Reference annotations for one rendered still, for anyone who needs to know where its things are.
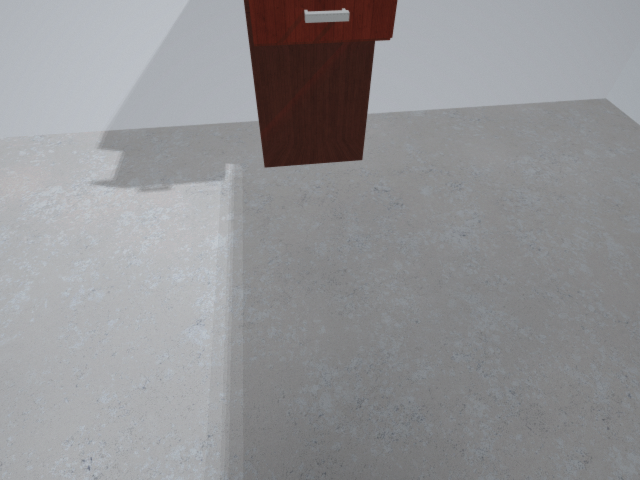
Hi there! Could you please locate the handle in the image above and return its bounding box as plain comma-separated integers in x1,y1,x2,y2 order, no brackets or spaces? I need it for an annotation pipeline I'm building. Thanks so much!
304,8,350,23

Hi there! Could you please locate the drawer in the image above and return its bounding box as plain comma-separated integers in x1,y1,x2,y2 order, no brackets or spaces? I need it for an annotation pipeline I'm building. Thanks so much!
249,0,397,46

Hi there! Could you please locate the cabinet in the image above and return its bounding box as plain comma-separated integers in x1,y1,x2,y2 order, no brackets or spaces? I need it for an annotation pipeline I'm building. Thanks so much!
244,0,375,168

